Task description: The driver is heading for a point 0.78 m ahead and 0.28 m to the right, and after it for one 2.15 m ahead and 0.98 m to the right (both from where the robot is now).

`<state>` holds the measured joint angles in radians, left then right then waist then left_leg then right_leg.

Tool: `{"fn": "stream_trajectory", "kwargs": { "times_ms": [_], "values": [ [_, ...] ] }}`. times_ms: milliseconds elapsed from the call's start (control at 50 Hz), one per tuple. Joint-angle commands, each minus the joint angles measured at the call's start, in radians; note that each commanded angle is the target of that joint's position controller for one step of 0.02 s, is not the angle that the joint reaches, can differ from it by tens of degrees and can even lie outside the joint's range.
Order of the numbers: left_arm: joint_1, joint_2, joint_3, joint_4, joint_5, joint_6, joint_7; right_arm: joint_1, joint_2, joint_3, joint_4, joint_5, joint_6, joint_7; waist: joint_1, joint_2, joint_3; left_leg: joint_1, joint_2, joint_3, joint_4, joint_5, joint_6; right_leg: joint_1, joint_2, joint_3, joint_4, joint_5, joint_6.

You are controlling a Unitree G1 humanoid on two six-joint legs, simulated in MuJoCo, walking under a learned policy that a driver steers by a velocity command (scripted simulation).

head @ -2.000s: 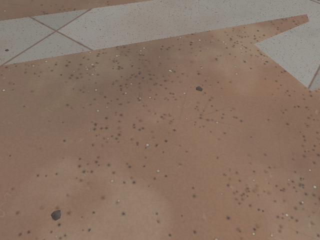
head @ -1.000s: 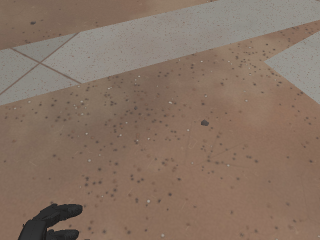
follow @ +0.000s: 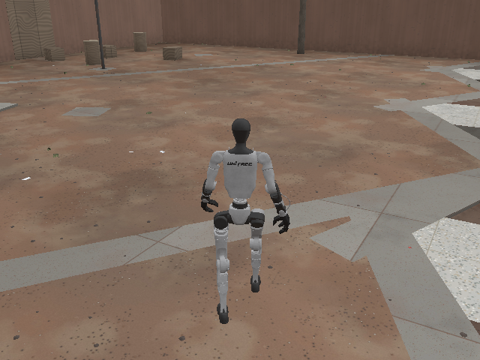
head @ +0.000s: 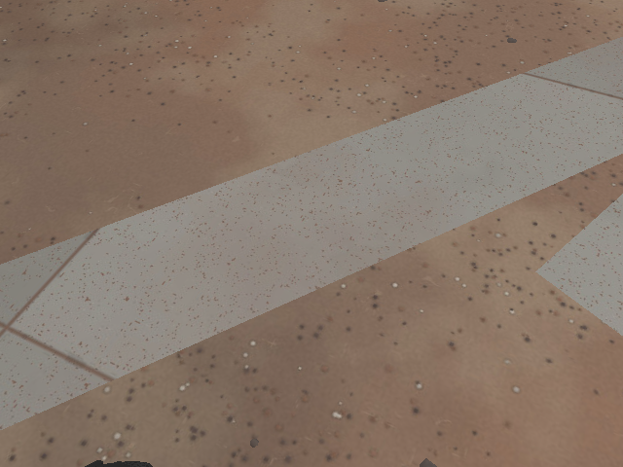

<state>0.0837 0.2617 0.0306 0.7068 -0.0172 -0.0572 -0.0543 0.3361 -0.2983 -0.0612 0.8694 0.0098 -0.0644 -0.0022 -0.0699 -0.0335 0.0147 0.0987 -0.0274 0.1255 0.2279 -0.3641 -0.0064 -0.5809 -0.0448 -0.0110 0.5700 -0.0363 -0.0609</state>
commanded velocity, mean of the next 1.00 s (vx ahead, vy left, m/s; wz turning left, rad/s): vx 0.50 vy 0.00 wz -0.55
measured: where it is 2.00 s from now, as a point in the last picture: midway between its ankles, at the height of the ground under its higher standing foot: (501, 251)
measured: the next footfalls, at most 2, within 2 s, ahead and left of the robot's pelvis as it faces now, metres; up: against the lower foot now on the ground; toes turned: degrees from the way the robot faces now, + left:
right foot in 0.04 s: +0.20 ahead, -0.11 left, +0.00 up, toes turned -3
left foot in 0.54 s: +0.51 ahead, +0.04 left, +0.00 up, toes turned -21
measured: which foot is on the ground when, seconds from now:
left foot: down 0.00-0.06, up 0.08-0.52, down 0.54-1.00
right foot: up 0.00-0.02, down 0.04-0.54, up 0.56-1.00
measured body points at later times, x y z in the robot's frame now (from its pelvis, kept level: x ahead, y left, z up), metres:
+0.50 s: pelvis +0.29 -0.03 +0.00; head +0.32 -0.05 +0.45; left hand +0.39 +0.25 -0.10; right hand +0.46 -0.32 -0.07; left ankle +0.47 +0.06 -0.72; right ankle +0.16 -0.10 -0.73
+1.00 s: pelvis +0.53 -0.12 +0.00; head +0.56 -0.16 +0.45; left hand +0.86 -0.06 -0.07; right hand +0.38 -0.38 -0.13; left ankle +0.47 +0.06 -0.73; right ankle +0.60 -0.31 -0.71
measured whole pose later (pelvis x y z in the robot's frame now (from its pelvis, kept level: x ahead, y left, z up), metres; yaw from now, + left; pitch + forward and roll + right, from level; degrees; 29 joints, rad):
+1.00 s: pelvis +0.53 -0.12 +0.00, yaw -35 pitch +2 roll +2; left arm 0.07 0.28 0.06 0.59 -0.02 -0.02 -0.05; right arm 0.33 -0.31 -0.08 0.85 0.02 -0.07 0.00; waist -0.10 -0.03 0.05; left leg 0.09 0.02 0.23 0.27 -0.38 -0.04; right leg -0.61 -0.06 -0.02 0.65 -0.09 -0.05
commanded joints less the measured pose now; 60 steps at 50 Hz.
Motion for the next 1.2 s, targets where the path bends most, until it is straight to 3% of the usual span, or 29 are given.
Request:
{"fn": "stream_trajectory", "kwargs": {
  "times_ms": [20, 40, 60, 80, 100, 120, 140, 160, 240, 340, 460, 520, 540, 560, 580, 600, 640, 700, 860, 960, 1000, 1040, 1060, 1080, 1100, 1120, 1140, 1160, 1200],
  "values": [
    [0.093, 0.149, 0.061, -0.058, 0.004, -0.011, -0.004, -0.037, -0.190, -0.047, -0.053, 0.003, 0.017, -0.021, 0.118, 0.107, -0.077, 0.000, 0.264, -0.007, 0.287, 0.993, 0.106, 0.191, 0.082, -0.077, -0.028, -0.080, -0.062],
    [0.255, 0.211, 0.094, -0.018, 0.000, -0.006, 0.008, -0.027, -0.170, -0.037, -0.069, -0.006, 0.020, -0.031, 0.186, 0.067, -0.172, -0.153, 0.220, 0.021, 0.524, 0.916, 0.069, 0.461, 0.072, -0.012, -0.034, -0.045, -0.102],
    [0.352, 0.333, 0.125, -0.013, 0.000, -0.002, 0.021, 0.058, -0.076, -0.001, -0.120, -0.028, -0.003, -0.021, 0.161, -0.150, -0.301, -0.597, 0.079, 0.026, 0.930, 0.420, -0.001, 0.876, -0.182, 0.461, -0.051, -0.147, -0.271],
    [0.362, 0.288, 0.106, -0.022, -0.010, -0.006, 0.019, 0.041, -0.059, 0.013, -0.117, -0.030, -0.041, -0.006, 0.161, -0.183, -0.409, -0.803, -0.039, -0.169, 1.106, -0.205, -0.012, 1.004, -0.292, 0.844, -0.233, -0.248, -0.350],
    [0.341, 0.224, 0.086, -0.022, -0.001, -0.010, 0.020, -0.049, -0.133, -0.007, -0.140, 0.012, -0.066, 0.011, 0.186, -0.121, -0.306, -0.903, 0.029, -0.242, 1.153, -0.154, 0.011, 0.944, -0.264, 0.723, -0.258, -0.279, -0.291],
    [0.284, 0.200, 0.079, -0.031, 0.001, -0.012, 0.023, -0.111, -0.134, -0.003, -0.161, 0.023, -0.080, 0.014, 0.167, -0.050, -0.194, -0.909, 0.072, -0.222, 1.097, -0.066, 0.027, 0.801, -0.227, 0.589, -0.264, -0.216, -0.256],
    [0.224, 0.179, 0.071, -0.044, 0.004, -0.010, 0.024, -0.139, -0.127, -0.005, -0.164, 0.000, -0.083, 0.007, 0.130, 0.035, -0.112, -0.869, 0.106, -0.210, 1.009, -0.005, 0.026, 0.649, -0.190, 0.494, -0.284, -0.124, -0.233],
    [0.182, 0.162, 0.065, -0.058, 0.013, -0.012, 0.026, -0.132, -0.135, -0.013, -0.168, -0.014, -0.076, 0.001, 0.091, 0.009, -0.081, -0.794, 0.132, -0.213, 0.940, 0.033, 0.017, 0.534, -0.167, 0.441, -0.303, -0.012, -0.230],
    [0.163, 0.172, 0.069, -0.070, 0.008, -0.015, 0.044, -0.120, -0.094, -0.011, -0.179, -0.027, -0.037, -0.004, 0.051, -0.017, -0.047, -0.717, 0.129, -0.187, 0.782, 0.122, -0.041, 0.364, -0.104, 0.324, -0.358, 0.126, -0.236],
    [0.242, 0.195, 0.078, -0.039, -0.004, -0.004, 0.068, -0.310, -0.048, 0.006, -0.232, -0.022, -0.043, 0.002, 0.122, -0.036, -0.016, -0.651, 0.064, -0.178, 0.415, 0.426, -0.064, 0.321, -0.036, 0.262, -0.340, 0.040, -0.165],
    [0.300, 0.188, 0.080, -0.009, -0.010, 0.017, 0.078, -0.384, -0.096, -0.011, -0.264, -0.004, -0.066, 0.026, 0.133, -0.065, -0.010, -0.590, 0.025, -0.220, 0.246, 0.370, -0.025, 0.460, -0.090, 0.414, -0.218, -0.026, -0.135],
    [0.262, 0.150, 0.069, -0.025, -0.003, 0.024, 0.075, -0.198, -0.145, -0.041, -0.226, -0.012, -0.080, 0.016, 0.030, -0.079, -0.103, -0.296, 0.051, -0.207, 0.187, 0.322, 0.048, 0.431, -0.032, 0.408, -0.025, 0.077, -0.083],
    [0.260, 0.094, 0.048, -0.046, 0.012, 0.020, 0.070, -0.046, -0.199, -0.056, -0.214, -0.028, -0.080, 0.006, -0.033, 0.019, -0.245, -0.031, 0.217, -0.360, 0.215, 0.272, 0.113, 0.305, 0.031, 0.325, 0.243, -0.052, -0.046],
    [0.407, 0.036, 0.029, -0.072, -0.014, 0.010, 0.070, 0.038, -0.268, -0.075, -0.177, -0.033, -0.064, 0.009, 0.029, 0.350, -0.361, 0.285, 0.437, -0.811, 0.149, 0.091, 0.282, -0.059, 0.169, 0.195, 0.558, -0.536, 0.021],
    [0.403, 0.141, 0.044, -0.046, -0.024, 0.008, 0.073, 0.023, -0.175, -0.057, -0.188, -0.006, -0.058, 0.014, 0.010, 0.274, -0.303, 0.252, 0.455, -0.904, 0.099, -0.117, 0.270, -0.186, 0.079, 0.211, 0.694, -0.541, 0.035],
    [0.292, 0.198, 0.061, -0.055, -0.019, 0.013, 0.072, -0.019, -0.112, -0.040, -0.199, -0.005, -0.051, 0.009, -0.019, 0.171, -0.171, 0.131, 0.406, -0.739, 0.083, -0.103, 0.221, -0.215, 0.044, 0.195, 0.727, -0.445, 0.044],
    [0.196, 0.177, 0.065, -0.082, 0.000, 0.017, 0.070, -0.096, -0.080, -0.026, -0.195, -0.019, -0.040, 0.007, 0.011, 0.101, -0.036, -0.083, 0.325, -0.520, 0.040, 0.122, 0.186, -0.173, -0.013, 0.157, 0.668, -0.327, 0.056],
    [0.208, 0.112, 0.060, -0.089, -0.012, 0.033, 0.058, -0.115, -0.061, -0.021, -0.175, -0.019, -0.048, 0.006, 0.048, 0.135, -0.006, -0.197, 0.265, -0.338, -0.034, 0.243, 0.173, -0.101, -0.052, 0.121, 0.606, -0.275, 0.055],
    [0.027, 0.067, 0.039, -0.147, -0.005, 0.024, 0.024, -0.094, -0.146, -0.045, -0.116, -0.009, -0.040, -0.001, 0.010, 0.093, 0.029, -0.167, 0.264, -0.071, -0.072, 0.450, 0.168, -0.094, -0.059, 0.048, 0.223, 0.042, 0.062],
    [-0.075, 0.082, 0.044, -0.198, -0.008, 0.025, -0.002, -0.043, -0.190, -0.059, -0.081, 0.016, -0.014, -0.003, -0.001, 0.099, 0.061, -0.048, 0.306, 0.003, -0.018, 0.574, 0.134, -0.057, -0.024, -0.018, 0.076, -0.026, 0.009],
    [-0.022, 0.120, 0.064, -0.198, 0.000, 0.032, -0.003, -0.047, -0.223, -0.069, -0.081, 0.025, -0.002, -0.009, 0.049, 0.130, 0.009, -0.012, 0.306, 0.042, 0.122, 0.905, 0.114, 0.061, 0.040, -0.074, 0.061, -0.134, -0.034],
    [0.259, 0.207, 0.117, -0.126, -0.003, 0.043, 0.013, -0.058, -0.210, -0.062, -0.089, 0.027, 0.009, -0.017, 0.205, 0.099, -0.139, -0.146, 0.254, 0.093, 0.500, 0.983, 0.066, 0.464, 0.117, -0.088, -0.020, -0.086, -0.103],
    [0.379, 0.294, 0.140, -0.100, -0.012, 0.053, 0.036, -0.017, -0.119, -0.029, -0.112, -0.021, 0.003, -0.015, 0.212, -0.097, -0.228, -0.442, 0.189, 0.091, 0.835, 0.376, 0.021, 0.768, -0.077, 0.209, -0.015, -0.037, -0.173],
    [0.318, 0.355, 0.136, -0.138, -0.016, 0.036, 0.030, 0.023, -0.051, 0.002, -0.175, -0.023, -0.027, -0.001, 0.119, -0.270, -0.380, -0.799, -0.014, -0.090, 1.141, -0.243, -0.020, 1.004, -0.284, 0.807, -0.201, -0.325, -0.377],
    [0.325, 0.258, 0.110, -0.145, -0.009, 0.021, 0.020, -0.093, -0.156, -0.021, -0.182, 0.014, -0.057, 0.012, 0.194, -0.103, -0.355, -0.907, 0.043, -0.228, 1.182, -0.182, -0.001, 0.972, -0.278, 0.788, -0.282, -0.395, -0.323],
    [0.296, 0.222, 0.096, -0.133, -0.002, 0.008, 0.020, -0.155, -0.163, -0.020, -0.206, 0.036, -0.072, 0.018, 0.181, -0.074, -0.213, -0.938, 0.077, -0.210, 1.131, -0.094, 0.020, 0.847, -0.246, 0.651, -0.288, -0.338, -0.283],
    [0.233, 0.193, 0.085, -0.132, 0.001, 0.001, 0.021, -0.148, -0.144, -0.015, -0.190, 0.020, -0.075, 0.011, 0.127, 0.027, -0.131, -0.881, 0.124, -0.207, 1.038, -0.014, 0.019, 0.690, -0.208, 0.533, -0.288, -0.212, -0.248],
    [0.176, 0.156, 0.072, -0.138, 0.007, -0.001, 0.025, -0.135, -0.145, -0.020, -0.175, -0.004, -0.068, 0.005, 0.092, 0.030, -0.093, -0.813, 0.155, -0.204, 0.959, 0.034, 0.010, 0.579, -0.175, 0.442, -0.300, -0.095, -0.228],
    [0.134, 0.143, 0.065, -0.141, 0.021, -0.008, 0.032, -0.091, -0.139, -0.021, -0.159, -0.012, -0.047, 0.008, 0.052, -0.019, -0.076, -0.716, 0.174, -0.198, 0.904, 0.072, -0.013, 0.455, -0.150, 0.374, -0.334, 0.067, -0.234]
  ]
}}
Velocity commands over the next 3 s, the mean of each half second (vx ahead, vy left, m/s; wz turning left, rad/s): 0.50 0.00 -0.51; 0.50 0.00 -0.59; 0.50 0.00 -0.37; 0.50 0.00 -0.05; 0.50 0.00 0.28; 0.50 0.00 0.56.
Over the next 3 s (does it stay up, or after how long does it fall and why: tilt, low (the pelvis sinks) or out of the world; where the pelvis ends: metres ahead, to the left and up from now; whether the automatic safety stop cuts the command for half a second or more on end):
stays up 1.42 -0.82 0.01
